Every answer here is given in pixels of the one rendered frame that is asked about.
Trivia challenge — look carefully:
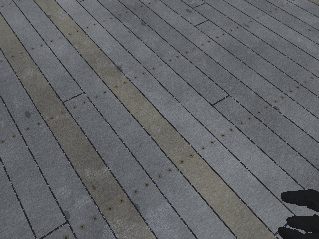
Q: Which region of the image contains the right robot hand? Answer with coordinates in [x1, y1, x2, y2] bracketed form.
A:
[277, 188, 319, 239]

